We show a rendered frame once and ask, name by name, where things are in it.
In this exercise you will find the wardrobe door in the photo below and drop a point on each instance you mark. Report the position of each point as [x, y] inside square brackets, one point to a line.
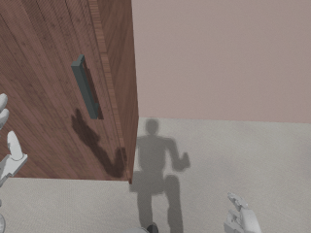
[39, 40]

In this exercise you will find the robot left hand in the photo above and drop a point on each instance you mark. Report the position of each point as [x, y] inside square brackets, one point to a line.
[11, 164]

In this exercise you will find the robot right hand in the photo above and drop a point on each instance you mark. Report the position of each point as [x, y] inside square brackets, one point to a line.
[244, 222]

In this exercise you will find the handle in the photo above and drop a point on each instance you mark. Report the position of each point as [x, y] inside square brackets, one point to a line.
[80, 76]

